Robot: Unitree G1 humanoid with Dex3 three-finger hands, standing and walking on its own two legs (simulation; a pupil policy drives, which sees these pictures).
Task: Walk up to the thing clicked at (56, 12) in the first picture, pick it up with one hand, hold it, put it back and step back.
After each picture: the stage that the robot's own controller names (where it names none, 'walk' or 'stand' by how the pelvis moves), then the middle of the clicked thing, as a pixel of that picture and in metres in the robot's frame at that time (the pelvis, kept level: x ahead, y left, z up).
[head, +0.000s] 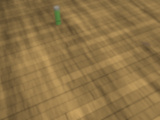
stand; (57, 15) +1.84 +0.29 -0.65
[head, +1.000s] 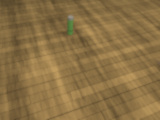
walk; (70, 25) +1.71 +0.10 -0.63
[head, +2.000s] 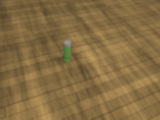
walk; (67, 51) +1.14 +0.08 -0.64
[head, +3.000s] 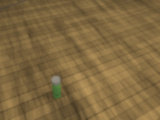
walk; (56, 87) +0.74 +0.14 -0.65
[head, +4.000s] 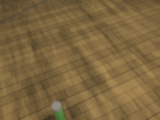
stand; (58, 112) +0.51 +0.18 -0.63
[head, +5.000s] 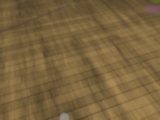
stand; out of the picture +0.46 +0.13 -0.65
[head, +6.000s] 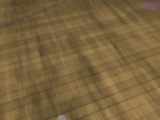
stand; out of the picture +0.43 +0.14 -0.66
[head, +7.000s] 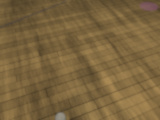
stand; out of the picture +0.45 +0.14 -0.66
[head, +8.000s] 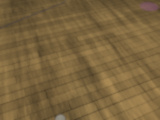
stand; out of the picture +0.44 +0.15 -0.66
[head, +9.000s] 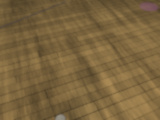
go down; out of the picture +0.44 +0.14 -0.66
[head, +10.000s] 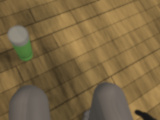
go down; (22, 46) +0.51 +0.21 -0.28
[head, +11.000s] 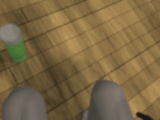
approach; (15, 45) +0.51 +0.22 -0.25
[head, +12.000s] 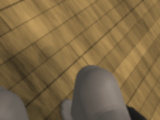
close in; out of the picture +0.49 +0.27 -0.16
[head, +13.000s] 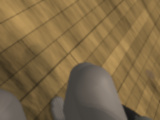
close; out of the picture +0.48 +0.28 -0.16
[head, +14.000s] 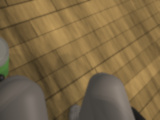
lift; out of the picture +0.36 +0.24 -0.12
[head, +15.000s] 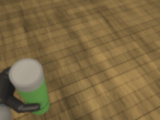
lift; (34, 92) +0.30 +0.15 +0.05
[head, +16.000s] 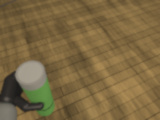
hold; (39, 93) +0.31 +0.14 +0.03
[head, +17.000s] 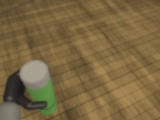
hold; (42, 92) +0.31 +0.13 +0.04
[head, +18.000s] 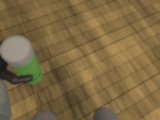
crouch; (26, 65) +0.40 +0.16 -0.03
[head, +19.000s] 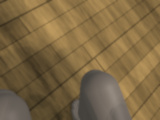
lower; out of the picture +0.48 +0.24 -0.11
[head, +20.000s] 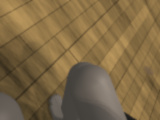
lower; out of the picture +0.46 +0.28 -0.17
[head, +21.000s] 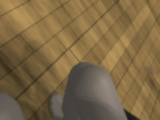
lower; out of the picture +0.46 +0.28 -0.17
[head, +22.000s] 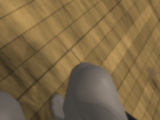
lower; out of the picture +0.45 +0.28 -0.17
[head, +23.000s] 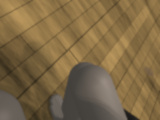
lower; out of the picture +0.45 +0.27 -0.17
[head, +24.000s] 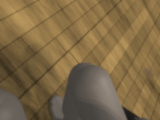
open; out of the picture +0.46 +0.27 -0.17
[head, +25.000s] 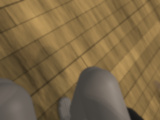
stand; out of the picture +0.46 +0.25 -0.18
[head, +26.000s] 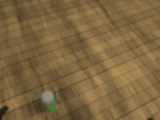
stand; (49, 102) +0.43 +0.16 -0.52
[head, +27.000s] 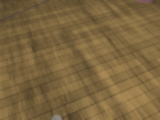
stand; out of the picture +0.42 +0.15 -0.60
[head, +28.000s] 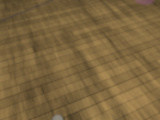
stand; out of the picture +0.42 +0.15 -0.60
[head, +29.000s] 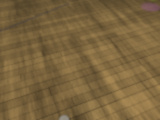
stand; out of the picture +0.44 +0.14 -0.65
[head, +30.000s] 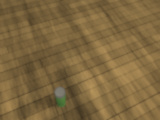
walk; (60, 97) +0.49 +0.10 -0.64
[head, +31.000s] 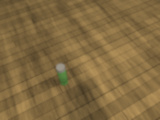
walk; (62, 75) +0.74 +0.18 -0.62
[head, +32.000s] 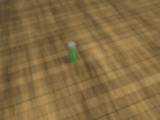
stand; (72, 53) +1.08 +0.14 -0.63
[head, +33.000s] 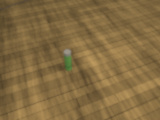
stand; (67, 60) +1.08 +0.13 -0.65
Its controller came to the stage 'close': yes
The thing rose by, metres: 0.68
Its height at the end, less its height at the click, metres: +0.00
